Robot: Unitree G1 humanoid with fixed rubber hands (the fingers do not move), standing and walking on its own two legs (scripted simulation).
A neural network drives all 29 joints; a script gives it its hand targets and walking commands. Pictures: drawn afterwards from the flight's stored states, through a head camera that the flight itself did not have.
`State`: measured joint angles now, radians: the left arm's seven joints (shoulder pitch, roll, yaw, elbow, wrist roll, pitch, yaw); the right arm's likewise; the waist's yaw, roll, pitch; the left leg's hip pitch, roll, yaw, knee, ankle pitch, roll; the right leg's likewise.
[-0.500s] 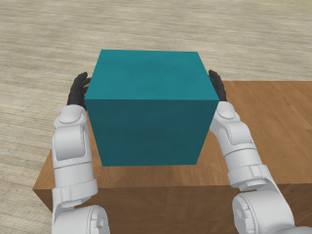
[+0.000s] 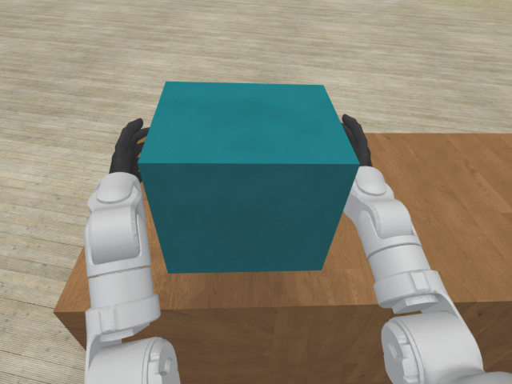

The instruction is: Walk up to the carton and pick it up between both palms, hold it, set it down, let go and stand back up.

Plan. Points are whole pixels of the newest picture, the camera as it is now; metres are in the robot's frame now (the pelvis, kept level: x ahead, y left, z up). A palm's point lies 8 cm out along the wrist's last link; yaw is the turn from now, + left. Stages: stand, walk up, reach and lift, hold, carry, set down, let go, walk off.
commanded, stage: hold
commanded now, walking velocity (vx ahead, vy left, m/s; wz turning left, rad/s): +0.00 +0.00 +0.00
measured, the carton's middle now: (246, 178) +0.37 +0.00 +0.16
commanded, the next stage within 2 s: set down in 0.78 s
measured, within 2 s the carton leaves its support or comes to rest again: neither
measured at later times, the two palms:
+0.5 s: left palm (126, 175) +0.35 +0.17 +0.20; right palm (355, 166) +0.35 -0.17 +0.19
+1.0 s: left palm (128, 175) +0.35 +0.17 +0.20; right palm (357, 170) +0.35 -0.17 +0.19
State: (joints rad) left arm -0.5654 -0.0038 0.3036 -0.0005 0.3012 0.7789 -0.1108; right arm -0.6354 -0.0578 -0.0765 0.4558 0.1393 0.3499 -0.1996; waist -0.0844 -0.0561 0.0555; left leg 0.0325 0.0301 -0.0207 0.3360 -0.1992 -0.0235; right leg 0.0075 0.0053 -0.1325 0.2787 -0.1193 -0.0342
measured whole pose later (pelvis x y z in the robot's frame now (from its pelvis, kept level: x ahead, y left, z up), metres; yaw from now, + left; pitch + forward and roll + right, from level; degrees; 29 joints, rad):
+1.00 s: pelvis +0.00 +0.00 +0.00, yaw +0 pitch -11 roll +0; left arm -0.57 -0.01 0.32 0.04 0.30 0.69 -0.13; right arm -0.61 -0.03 -0.11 0.44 0.09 0.30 -0.20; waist -0.08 -0.07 0.08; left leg 0.07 0.02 -0.02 0.31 -0.19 -0.02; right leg 0.03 -0.01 -0.13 0.28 -0.13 -0.03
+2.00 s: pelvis +0.03 +0.03 +0.00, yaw -1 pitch -8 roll -2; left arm -0.48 -0.02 0.22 0.24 0.27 0.41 -0.09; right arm -0.43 -0.02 -0.13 0.54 0.06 -0.03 -0.20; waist -0.10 -0.07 0.11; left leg 0.05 0.01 0.00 0.35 -0.25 0.01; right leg 0.04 -0.01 -0.11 0.24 -0.14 0.01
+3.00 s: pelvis +0.04 +0.03 +0.00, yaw -2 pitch +0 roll -2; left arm -0.60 0.05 0.24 0.74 0.19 0.11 -0.09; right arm -0.45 0.06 -0.29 0.70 -0.08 -0.12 -0.20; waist -0.08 -0.03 0.02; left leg -0.10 0.02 0.01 0.35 -0.25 0.01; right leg -0.10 0.00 -0.10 0.22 -0.12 0.01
